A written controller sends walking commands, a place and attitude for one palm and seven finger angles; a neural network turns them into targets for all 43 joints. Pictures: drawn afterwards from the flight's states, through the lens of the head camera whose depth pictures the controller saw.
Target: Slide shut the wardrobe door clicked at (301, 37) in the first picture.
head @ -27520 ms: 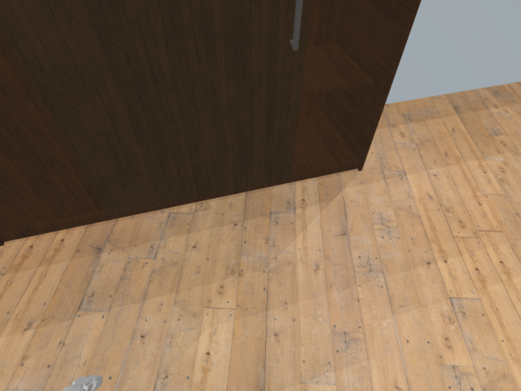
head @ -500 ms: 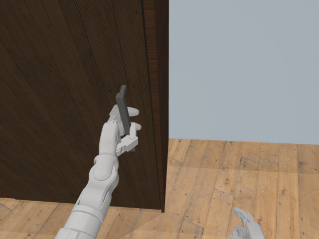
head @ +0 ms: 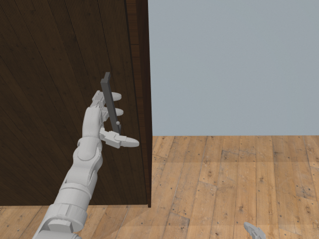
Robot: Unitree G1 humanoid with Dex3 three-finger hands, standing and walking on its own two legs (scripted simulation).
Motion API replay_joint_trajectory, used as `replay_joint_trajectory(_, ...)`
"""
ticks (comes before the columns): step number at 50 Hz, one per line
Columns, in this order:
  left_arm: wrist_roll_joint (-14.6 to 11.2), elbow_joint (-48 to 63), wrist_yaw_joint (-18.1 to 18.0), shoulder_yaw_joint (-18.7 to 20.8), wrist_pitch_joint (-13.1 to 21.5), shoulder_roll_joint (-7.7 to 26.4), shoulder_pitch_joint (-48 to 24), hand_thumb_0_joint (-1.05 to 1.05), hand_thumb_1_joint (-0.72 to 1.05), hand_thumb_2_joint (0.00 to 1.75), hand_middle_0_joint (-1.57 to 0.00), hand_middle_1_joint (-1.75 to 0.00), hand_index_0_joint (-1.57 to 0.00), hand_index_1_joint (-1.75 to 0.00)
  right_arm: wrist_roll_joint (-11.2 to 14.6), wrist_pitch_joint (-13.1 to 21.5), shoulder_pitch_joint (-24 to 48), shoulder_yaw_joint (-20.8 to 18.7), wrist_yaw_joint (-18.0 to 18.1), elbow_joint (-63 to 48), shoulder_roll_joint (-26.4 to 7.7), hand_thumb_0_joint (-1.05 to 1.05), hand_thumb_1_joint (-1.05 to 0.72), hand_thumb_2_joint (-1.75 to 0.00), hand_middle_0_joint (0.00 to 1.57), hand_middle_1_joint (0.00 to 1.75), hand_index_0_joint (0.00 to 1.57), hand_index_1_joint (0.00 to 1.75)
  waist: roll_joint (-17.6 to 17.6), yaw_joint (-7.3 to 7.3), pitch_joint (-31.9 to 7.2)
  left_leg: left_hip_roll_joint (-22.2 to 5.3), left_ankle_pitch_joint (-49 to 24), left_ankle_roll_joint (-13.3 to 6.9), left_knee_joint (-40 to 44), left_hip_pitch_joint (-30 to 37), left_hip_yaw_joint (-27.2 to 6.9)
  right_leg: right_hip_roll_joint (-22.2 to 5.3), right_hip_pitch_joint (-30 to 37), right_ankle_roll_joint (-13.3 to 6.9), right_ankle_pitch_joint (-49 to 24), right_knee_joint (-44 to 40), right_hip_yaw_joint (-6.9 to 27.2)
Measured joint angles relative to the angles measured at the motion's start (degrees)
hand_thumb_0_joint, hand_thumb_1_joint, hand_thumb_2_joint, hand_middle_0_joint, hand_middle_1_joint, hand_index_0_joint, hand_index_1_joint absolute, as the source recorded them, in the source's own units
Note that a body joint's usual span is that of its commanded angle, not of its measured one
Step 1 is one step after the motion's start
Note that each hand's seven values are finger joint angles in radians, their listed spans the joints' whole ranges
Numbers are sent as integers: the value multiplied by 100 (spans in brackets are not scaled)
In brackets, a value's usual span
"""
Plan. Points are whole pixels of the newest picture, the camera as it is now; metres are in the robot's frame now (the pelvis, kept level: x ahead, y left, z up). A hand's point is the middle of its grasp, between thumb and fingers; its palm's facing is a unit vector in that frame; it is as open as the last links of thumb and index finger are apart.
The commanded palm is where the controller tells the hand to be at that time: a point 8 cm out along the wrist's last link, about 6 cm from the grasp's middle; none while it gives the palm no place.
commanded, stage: loosen the grip on the handle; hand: left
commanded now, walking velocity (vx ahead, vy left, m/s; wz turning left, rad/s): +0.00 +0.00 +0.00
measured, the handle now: (113, 109) +0.43 +0.15 +0.10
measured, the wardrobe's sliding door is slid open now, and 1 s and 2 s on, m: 0.00 0.00 0.00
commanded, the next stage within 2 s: slip the hand off the handle in 0.14 s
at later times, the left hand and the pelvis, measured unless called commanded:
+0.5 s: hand (103, 123) +0.38 +0.17 +0.10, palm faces +0.11 -0.99 -0.08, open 14.4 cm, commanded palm +0.34 +0.23 +0.11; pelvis +0.03 +0.02 +0.00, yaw +0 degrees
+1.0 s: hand (88, 127) +0.36 +0.20 +0.10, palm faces +0.10 -0.99 -0.09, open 14.6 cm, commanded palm +0.32 +0.25 +0.11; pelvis +0.03 +0.02 +0.00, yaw +0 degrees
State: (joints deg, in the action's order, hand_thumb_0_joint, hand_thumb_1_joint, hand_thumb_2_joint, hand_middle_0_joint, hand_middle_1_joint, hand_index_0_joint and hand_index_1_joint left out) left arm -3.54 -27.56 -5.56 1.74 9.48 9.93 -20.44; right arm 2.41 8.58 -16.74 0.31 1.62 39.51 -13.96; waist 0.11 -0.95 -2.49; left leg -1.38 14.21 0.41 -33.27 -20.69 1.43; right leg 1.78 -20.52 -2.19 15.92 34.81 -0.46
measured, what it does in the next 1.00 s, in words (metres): stands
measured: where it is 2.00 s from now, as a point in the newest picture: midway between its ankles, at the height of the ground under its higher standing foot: outside the picture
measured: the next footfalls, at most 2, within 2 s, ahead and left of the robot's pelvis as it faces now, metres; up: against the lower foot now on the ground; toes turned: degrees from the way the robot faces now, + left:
none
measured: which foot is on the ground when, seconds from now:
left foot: down 0.00-1.00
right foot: down 0.00-1.00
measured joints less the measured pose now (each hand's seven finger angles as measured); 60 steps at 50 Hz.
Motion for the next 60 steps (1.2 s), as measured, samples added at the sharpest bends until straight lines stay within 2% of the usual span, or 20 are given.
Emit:
replay_joint_trajectory(6,-215,61,117,105,48,64,106,-1,-50,23,-31,-123,-26,-122,-7,66,-99,25,56,102,34,1,-90,-90,20,30,20,30,55,-11,7,-22,3,6,87,38,40,24,51,17,-40,-147,46)
replay_joint_trajectory(15,-89,673,118,-56,30,-144,513,-1,-54,21,-32,-121,-27,-117,-102,105,79,29,-1,-13,75,1,-90,-90,20,30,20,30,40,100,-32,61,146,-44,39,66,53,-59,94,92,108,-107,61)
replay_joint_trajectory(20,-91,835,267,-6,-155,-78,641,-1,-55,20,-35,-121,-30,-118,-97,-34,299,66,19,-170,133,1,-90,-90,20,30,20,30,12,119,-102,73,222,-63,4,109,75,-72,139,114,166,-90,84)
replay_joint_trajectory(25,-188,916,275,226,-333,12,831,-1,-55,20,-33,-119,-30,-117,-79,-112,414,88,44,-317,157,1,-90,-90,20,30,20,30,40,139,-139,79,289,-79,-43,162,77,-79,212,133,211,-83,86)
replay_joint_trajectory(29,-246,921,370,395,-272,190,917,-1,-55,20,-30,-117,-28,-116,-60,-111,407,105,73,-337,145,1,-90,-90,20,30,20,30,40,184,-124,87,339,-86,-126,146,27,-87,241,139,252,-53,36)
replay_joint_trajectory(34,-340,819,628,382,-143,341,783,-2,-55,20,-27,-116,-26,-115,-19,-67,350,108,131,-230,82,1,-90,-90,20,30,20,30,73,236,-69,110,390,-97,-266,50,-66,-109,221,150,292,0,-58)
replay_joint_trajectory(45,-442,599,895,569,-93,417,651,-1,-55,20,-30,-120,-28,-116,1,-62,158,119,182,-72,67,1,-90,-90,20,30,20,30,100,188,-105,129,372,-110,-281,-55,-53,-129,98,162,287,42,-45)
replay_joint_trajectory(52,-485,1211,891,589,-146,343,1364,-1,-55,20,-27,-117,-26,-116,-9,0,71,82,138,-200,61,1,-90,-90,20,30,20,30,144,139,-125,92,376,-101,-214,57,34,-94,158,154,274,14,43)
replay_joint_trajectory(60,-519,2302,830,505,-154,268,2452,-2,-55,20,-25,-115,-26,-115,-43,107,186,71,126,-276,64,1,-90,-90,20,30,20,30,166,219,-139,73,388,-70,-177,228,24,-73,316,125,305,6,34)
